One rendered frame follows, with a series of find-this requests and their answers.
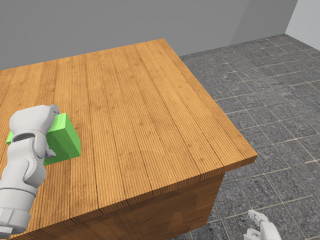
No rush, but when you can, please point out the left robot forearm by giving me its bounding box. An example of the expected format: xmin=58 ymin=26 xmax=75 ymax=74
xmin=0 ymin=130 xmax=47 ymax=240

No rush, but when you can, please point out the sponge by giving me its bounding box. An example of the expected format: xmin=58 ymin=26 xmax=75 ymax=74
xmin=6 ymin=113 xmax=81 ymax=166

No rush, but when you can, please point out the right robot hand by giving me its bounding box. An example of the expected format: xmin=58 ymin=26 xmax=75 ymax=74
xmin=243 ymin=209 xmax=282 ymax=240

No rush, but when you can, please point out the left robot hand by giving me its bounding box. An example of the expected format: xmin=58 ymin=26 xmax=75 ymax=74
xmin=9 ymin=104 xmax=61 ymax=159

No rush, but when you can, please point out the table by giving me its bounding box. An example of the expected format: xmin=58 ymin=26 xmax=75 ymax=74
xmin=0 ymin=38 xmax=258 ymax=240

